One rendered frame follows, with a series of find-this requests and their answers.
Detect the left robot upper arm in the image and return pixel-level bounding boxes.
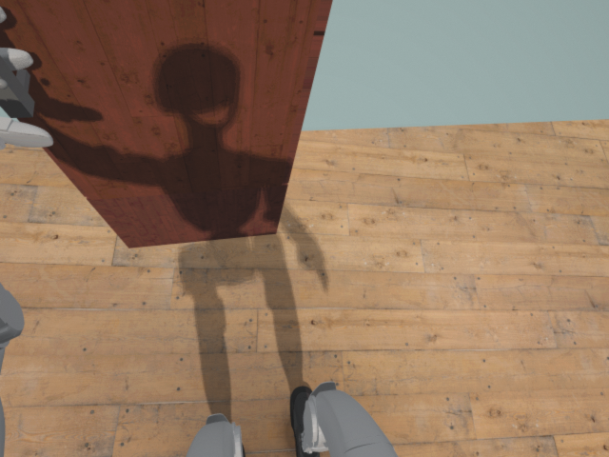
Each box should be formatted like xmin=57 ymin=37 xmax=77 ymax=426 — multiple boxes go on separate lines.
xmin=0 ymin=283 xmax=25 ymax=457

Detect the right robot thigh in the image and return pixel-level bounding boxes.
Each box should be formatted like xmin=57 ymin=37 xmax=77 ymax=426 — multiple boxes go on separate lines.
xmin=305 ymin=389 xmax=399 ymax=457

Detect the cupboard door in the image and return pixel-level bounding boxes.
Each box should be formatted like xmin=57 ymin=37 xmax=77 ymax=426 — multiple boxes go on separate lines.
xmin=0 ymin=0 xmax=321 ymax=200

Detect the robot right foot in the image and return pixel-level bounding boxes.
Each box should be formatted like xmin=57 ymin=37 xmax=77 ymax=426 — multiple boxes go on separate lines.
xmin=290 ymin=387 xmax=320 ymax=457

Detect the left robot hand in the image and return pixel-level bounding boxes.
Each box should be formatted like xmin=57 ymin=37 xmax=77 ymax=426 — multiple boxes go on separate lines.
xmin=0 ymin=7 xmax=53 ymax=150

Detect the handle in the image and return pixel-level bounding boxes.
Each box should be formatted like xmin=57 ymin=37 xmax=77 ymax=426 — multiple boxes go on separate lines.
xmin=0 ymin=56 xmax=35 ymax=118

